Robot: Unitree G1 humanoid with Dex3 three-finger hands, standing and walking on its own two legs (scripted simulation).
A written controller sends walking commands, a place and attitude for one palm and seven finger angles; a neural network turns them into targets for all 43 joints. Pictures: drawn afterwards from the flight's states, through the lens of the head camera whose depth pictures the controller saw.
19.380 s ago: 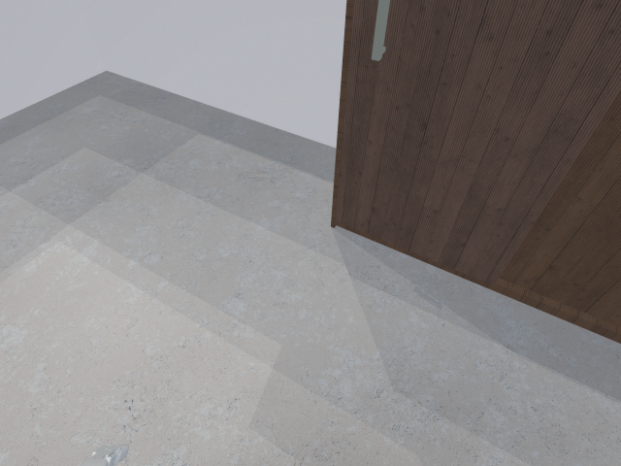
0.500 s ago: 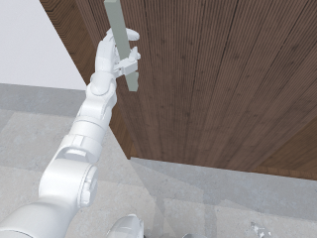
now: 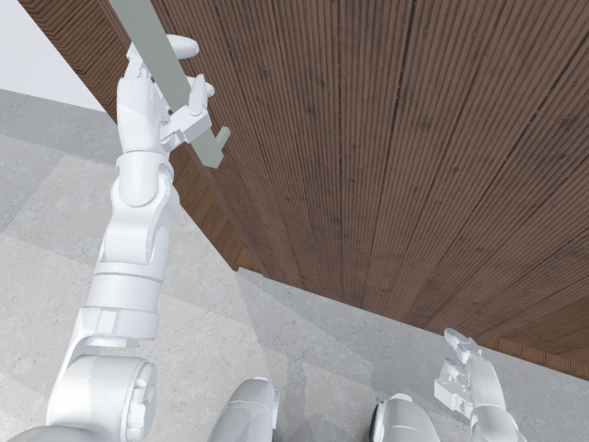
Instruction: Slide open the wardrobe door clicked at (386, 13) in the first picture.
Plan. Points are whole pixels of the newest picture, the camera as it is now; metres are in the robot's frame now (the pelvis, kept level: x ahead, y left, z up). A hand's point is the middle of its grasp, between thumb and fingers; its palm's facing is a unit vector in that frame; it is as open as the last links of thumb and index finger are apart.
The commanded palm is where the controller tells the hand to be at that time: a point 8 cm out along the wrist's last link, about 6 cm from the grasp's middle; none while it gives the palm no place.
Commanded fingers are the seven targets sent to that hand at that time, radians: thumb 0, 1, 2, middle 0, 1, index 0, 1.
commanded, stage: step sideways, sliding the door along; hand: left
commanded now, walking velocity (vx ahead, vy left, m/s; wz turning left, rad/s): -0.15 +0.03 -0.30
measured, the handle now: (187, 81) +0.47 +0.19 +0.18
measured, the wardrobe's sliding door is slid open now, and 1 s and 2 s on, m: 0.11 0.46 0.46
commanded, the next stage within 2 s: stop walking and hold the door there in 1.28 s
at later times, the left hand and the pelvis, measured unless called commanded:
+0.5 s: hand (349, 142) +0.39 -0.01 +0.18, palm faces +0.18 -0.98 -0.01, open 6.5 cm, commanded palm +0.34 -0.03 +0.17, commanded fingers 0.00 0.90 0.90 -0.45 -1.40 -0.45 -1.40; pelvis +0.05 -0.11 +0.01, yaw +0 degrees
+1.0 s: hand (542, 184) +0.35 -0.17 +0.18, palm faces -0.09 -0.98 -0.17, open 6.4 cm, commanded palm +0.32 -0.16 +0.18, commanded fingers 0.00 0.90 0.90 -0.45 -1.40 -0.45 -1.40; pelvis +0.01 -0.22 +0.00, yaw -12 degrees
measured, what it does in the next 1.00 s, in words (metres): steps to the right: left foot, then right foot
